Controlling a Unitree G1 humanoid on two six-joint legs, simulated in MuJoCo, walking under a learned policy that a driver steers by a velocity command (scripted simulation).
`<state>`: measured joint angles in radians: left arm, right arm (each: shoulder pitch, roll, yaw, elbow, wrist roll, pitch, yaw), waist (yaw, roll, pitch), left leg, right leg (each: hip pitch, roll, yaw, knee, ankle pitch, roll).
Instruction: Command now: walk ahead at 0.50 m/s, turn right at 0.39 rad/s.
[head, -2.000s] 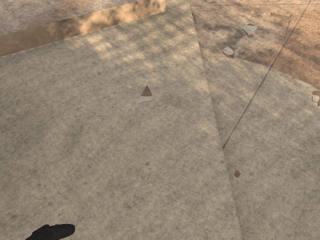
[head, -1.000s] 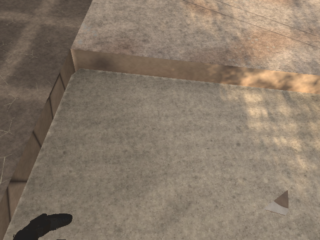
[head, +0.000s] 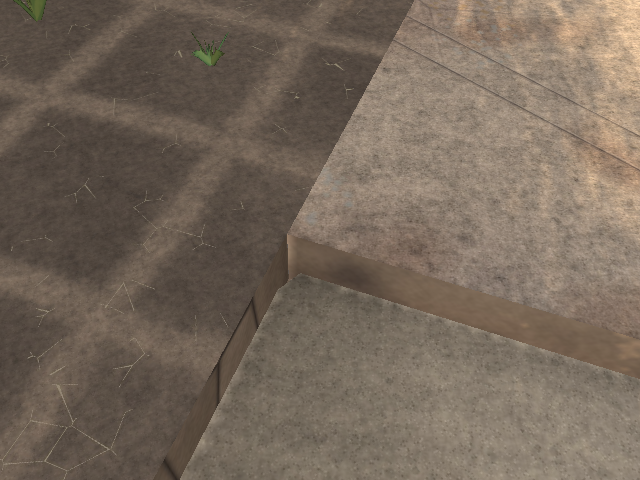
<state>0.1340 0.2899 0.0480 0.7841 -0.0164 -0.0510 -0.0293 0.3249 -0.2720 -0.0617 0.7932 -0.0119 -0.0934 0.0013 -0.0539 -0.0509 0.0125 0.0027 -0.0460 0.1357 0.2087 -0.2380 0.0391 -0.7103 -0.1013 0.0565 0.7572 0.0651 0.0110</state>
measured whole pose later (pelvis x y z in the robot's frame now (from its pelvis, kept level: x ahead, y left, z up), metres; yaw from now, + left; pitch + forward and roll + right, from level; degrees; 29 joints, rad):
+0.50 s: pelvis +0.27 -0.07 +0.00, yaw -18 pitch +3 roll +0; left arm 0.27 0.30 0.07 0.72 -0.02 -0.01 0.02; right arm 0.05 -0.30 -0.04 0.68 -0.02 -0.08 -0.01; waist 0.05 0.03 0.06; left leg -0.66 0.04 -0.11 0.70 -0.08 -0.08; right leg -0.23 0.13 0.13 0.40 -0.21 -0.09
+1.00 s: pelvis +0.37 -0.08 -0.01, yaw -36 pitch +1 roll +1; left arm 0.18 0.31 0.07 0.63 -0.01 0.07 0.01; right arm 0.12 -0.29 -0.07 0.74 -0.01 0.01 -0.03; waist -0.02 -0.01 0.07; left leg -0.31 0.06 0.13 0.43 -0.13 0.00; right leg -0.42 -0.05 0.00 0.78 -0.35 0.04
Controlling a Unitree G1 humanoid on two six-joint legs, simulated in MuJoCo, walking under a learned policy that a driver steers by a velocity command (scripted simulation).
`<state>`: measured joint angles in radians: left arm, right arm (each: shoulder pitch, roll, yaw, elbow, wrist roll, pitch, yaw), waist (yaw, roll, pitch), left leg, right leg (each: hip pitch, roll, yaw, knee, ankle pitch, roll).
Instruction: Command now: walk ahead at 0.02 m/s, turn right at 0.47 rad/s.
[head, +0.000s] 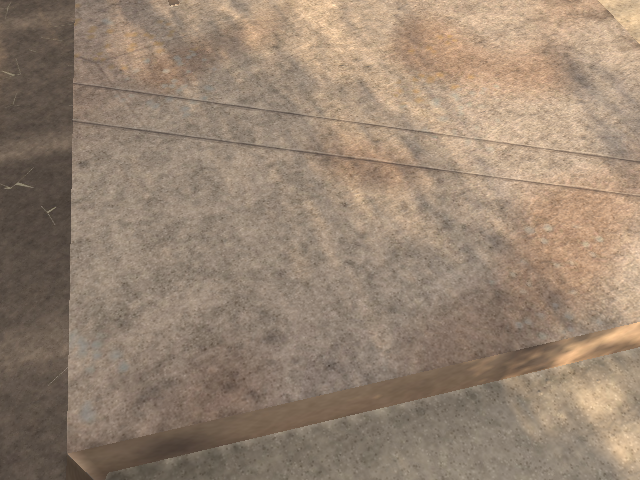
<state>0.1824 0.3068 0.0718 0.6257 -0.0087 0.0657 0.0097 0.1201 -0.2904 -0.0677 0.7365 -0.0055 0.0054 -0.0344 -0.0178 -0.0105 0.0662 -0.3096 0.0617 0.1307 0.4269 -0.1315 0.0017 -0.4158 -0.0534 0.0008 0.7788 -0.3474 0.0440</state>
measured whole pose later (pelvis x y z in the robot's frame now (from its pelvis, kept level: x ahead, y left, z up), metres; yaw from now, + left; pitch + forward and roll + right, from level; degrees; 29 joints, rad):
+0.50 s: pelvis +0.03 -0.03 -0.01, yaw -1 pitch +1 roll +0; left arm 0.15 0.24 0.04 0.72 0.00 -0.02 0.02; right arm 0.25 -0.27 -0.05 0.87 0.02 -0.01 -0.01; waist -0.02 -0.02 -0.02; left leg -0.22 0.01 0.01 0.58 -0.37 0.02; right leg -0.25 0.02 -0.04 0.59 -0.37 -0.04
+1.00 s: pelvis +0.20 -0.06 +0.01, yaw +17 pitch +1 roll -1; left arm 0.32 0.26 0.06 0.76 0.01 -0.10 0.01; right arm 0.19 -0.32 -0.08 0.72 0.02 -0.04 0.00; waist 0.05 0.06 0.00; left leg -0.63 0.07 -0.06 1.11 -0.22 0.00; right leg -0.10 0.02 -0.12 0.30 -0.22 -0.03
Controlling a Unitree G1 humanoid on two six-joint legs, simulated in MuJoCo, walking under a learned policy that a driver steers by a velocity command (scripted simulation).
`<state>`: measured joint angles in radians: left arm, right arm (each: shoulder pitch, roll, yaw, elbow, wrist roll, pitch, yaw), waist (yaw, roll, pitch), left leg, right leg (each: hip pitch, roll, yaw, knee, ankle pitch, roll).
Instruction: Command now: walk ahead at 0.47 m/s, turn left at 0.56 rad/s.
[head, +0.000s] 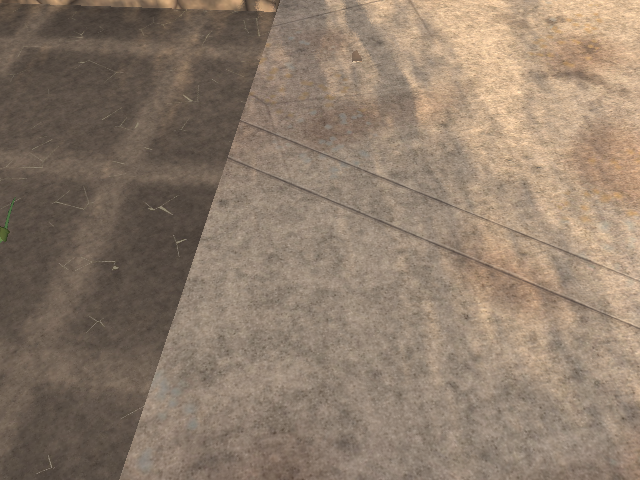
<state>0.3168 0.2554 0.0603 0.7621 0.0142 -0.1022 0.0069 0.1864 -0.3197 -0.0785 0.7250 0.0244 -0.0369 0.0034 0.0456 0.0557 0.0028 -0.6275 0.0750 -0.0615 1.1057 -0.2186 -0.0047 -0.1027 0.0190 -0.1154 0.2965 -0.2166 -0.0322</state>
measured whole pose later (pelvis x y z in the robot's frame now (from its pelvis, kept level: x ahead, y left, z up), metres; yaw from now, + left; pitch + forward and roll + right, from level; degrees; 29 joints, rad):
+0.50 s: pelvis +0.19 +0.05 +0.00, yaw +18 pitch +2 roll -2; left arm 0.09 0.27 0.03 0.61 0.00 -0.03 0.03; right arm 0.28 -0.29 -0.05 0.68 -0.01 0.04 -0.03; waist -0.04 -0.03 0.06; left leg -0.33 -0.09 -0.10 0.47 -0.17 0.08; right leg -0.89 -0.02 0.04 1.84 -0.44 0.12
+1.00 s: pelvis +0.34 +0.00 +0.08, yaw +25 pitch +1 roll +1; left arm 0.21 0.20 0.01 0.59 0.01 -0.03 0.05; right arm 0.19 -0.27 -0.06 0.69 0.02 0.07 -0.04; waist 0.02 0.03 0.02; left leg -0.55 -0.15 -0.15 1.54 -0.42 -0.04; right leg -0.57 -0.03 -0.06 0.99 -0.43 -0.04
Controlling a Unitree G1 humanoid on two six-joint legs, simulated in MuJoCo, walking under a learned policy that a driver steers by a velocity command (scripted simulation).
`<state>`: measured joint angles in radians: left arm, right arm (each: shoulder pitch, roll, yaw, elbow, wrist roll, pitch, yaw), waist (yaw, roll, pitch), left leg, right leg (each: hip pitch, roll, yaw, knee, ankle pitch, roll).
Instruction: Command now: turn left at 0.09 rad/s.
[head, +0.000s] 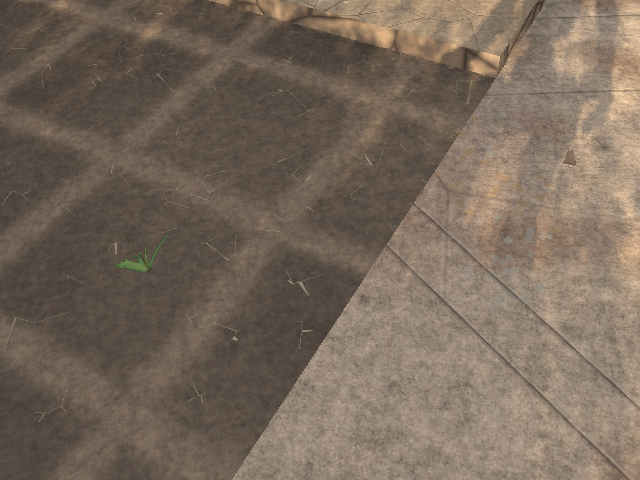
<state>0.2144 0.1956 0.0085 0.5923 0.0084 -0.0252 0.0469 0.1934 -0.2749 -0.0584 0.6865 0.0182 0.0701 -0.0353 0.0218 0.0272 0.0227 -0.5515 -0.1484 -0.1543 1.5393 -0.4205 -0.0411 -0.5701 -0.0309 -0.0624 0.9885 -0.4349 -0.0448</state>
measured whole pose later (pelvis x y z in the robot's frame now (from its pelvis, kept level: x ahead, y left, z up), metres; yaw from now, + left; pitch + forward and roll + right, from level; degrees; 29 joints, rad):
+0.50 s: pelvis +0.03 +0.06 +0.04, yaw +1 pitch +1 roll +1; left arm 0.32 0.22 0.03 0.65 0.00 -0.01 0.12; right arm 0.18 -0.25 -0.03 0.63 0.01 0.07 -0.03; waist 0.05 -0.01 0.04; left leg -0.64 0.02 -0.10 1.34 -0.23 -0.10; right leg -0.39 -0.10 -0.04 0.72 -0.34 -0.01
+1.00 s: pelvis +0.04 +0.18 -0.08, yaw -8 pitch +1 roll -1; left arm 0.19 0.20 0.03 0.58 0.00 0.09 0.05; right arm 0.35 -0.16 -0.01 0.74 -0.02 0.07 -0.13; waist -0.01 -0.03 0.04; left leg -0.17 0.09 0.20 0.46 -0.31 0.01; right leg -0.93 0.06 0.05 2.00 -0.48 0.14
